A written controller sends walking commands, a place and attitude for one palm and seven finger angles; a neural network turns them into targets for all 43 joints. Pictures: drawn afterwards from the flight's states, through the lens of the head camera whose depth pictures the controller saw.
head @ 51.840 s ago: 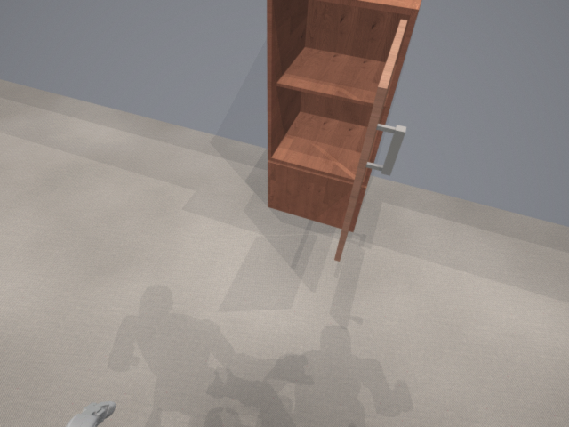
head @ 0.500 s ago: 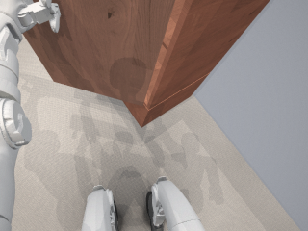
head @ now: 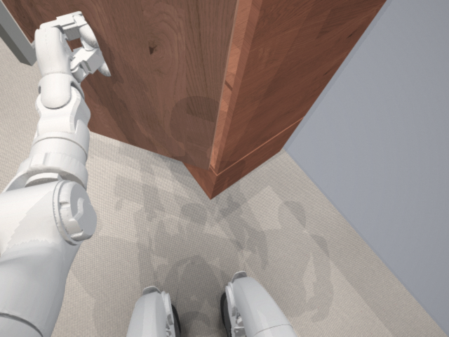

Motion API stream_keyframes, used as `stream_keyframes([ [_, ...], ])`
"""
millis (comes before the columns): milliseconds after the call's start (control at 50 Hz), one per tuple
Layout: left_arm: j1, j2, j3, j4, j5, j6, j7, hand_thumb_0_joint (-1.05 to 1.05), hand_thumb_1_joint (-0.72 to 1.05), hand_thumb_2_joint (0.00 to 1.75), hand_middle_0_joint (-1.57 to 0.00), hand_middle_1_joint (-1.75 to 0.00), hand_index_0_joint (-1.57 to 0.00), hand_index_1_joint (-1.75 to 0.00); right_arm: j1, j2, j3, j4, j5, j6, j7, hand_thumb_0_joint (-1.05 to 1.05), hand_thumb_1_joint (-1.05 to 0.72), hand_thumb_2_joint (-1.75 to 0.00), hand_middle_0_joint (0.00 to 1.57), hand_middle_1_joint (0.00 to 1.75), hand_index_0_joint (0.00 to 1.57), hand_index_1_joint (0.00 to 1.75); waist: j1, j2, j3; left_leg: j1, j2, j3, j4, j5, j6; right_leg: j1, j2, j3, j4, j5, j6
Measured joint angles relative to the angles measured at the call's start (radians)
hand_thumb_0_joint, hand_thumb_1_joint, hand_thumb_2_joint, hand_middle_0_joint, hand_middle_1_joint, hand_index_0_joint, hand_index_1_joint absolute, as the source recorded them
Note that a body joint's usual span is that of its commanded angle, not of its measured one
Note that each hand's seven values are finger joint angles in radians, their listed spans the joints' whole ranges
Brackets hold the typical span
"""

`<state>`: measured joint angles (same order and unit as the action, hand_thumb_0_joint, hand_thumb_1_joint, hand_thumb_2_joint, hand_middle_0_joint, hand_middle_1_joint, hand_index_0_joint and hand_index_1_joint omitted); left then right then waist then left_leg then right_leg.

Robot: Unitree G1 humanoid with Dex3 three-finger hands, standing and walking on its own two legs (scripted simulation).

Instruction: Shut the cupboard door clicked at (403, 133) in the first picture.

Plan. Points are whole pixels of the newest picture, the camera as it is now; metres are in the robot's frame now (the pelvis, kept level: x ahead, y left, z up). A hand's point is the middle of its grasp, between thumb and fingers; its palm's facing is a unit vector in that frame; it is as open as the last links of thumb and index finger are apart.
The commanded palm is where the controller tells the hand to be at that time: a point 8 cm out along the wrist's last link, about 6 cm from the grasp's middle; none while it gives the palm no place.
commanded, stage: pull the fist back off the door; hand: left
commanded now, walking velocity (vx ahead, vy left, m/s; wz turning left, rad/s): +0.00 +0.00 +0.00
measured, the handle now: (15, 20) +0.65 +0.24 +0.08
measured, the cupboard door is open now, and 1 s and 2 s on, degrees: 36 36 36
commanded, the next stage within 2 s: draw the hand back to the body in 0.48 s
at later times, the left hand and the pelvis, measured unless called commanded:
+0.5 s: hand (94, 97) +0.49 +0.13 +0.08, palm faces +0.10 -1.00 -0.03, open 3.1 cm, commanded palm +0.47 +0.17 +0.08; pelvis +0.01 -0.01 +0.02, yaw +2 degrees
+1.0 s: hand (24, 132) +0.40 +0.18 +0.14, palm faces +0.13 -0.99 -0.02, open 3.1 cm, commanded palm +0.35 +0.22 +0.15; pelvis +0.01 +0.00 +0.06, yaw +2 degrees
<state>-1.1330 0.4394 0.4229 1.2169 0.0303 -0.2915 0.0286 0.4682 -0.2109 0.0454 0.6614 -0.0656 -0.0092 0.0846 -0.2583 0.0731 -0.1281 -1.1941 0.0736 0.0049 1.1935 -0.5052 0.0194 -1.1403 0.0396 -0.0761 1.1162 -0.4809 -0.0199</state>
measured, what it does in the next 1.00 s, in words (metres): rises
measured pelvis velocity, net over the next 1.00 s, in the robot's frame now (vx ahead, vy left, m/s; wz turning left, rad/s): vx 0.01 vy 0.00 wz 0.04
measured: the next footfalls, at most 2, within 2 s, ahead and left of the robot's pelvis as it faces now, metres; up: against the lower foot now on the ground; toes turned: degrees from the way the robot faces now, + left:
none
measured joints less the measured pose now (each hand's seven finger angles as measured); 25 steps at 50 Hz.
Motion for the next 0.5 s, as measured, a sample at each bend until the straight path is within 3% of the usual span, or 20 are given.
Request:
stream_keyframes([
  [120, 0.093, -0.001, -0.006, 0.017, 0.011, -0.079, 0.022, 0.01, 0.90, 0.90, -1.29, -1.50, -1.30, -1.50, 0.013, -0.028, -0.022, -0.030, 0.000, 0.012, 0.002, 0.01, -0.90, -0.90, 0.21, 0.30, 0.20, 0.30, 0.017, 0.002, -0.016, 0.093, 0.001, 0.017, -0.051, -0.001, -0.005, 0.080, 0.002, 0.017, -0.037, -0.003, -0.003],
  [320, 0.303, -0.136, -0.110, -0.120, -0.088, -0.162, -0.027, 0.01, 0.91, 0.90, -1.29, -1.50, -1.30, -1.50, -0.047, -0.047, -0.064, -0.023, 0.026, 0.036, -0.011, 0.01, -0.90, -0.90, 0.21, 0.30, 0.20, 0.30, 0.098, -0.038, 0.000, 0.171, -0.019, 0.012, -0.095, 0.015, -0.011, 0.155, -0.016, 0.011, -0.059, -0.007, -0.008],
  [420, 0.352, -0.193, -0.154, -0.187, -0.080, -0.215, 0.000, 0.01, 0.91, 0.90, -1.30, -1.50, -1.30, -1.50, -0.112, -0.052, -0.079, -0.008, 0.029, 0.026, -0.027, 0.01, -0.90, -0.90, 0.20, 0.29, 0.20, 0.30, 0.114, -0.045, -0.003, 0.181, -0.025, 0.004, -0.083, 0.012, -0.013, 0.169, -0.021, 0.004, -0.046, -0.014, -0.009],
  [500, 0.335, -0.195, -0.168, -0.156, -0.059, -0.221, 0.015, 0.01, 0.90, 0.90, -1.30, -1.50, -1.30, -1.50, -0.155, -0.047, -0.074, -0.006, 0.033, 0.029, -0.035, 0.01, -0.90, -0.90, 0.20, 0.29, 0.19, 0.30, 0.116, -0.041, -0.013, 0.196, -0.028, 0.007, -0.079, 0.010, -0.012, 0.182, -0.025, 0.007, -0.037, -0.018, -0.008],
])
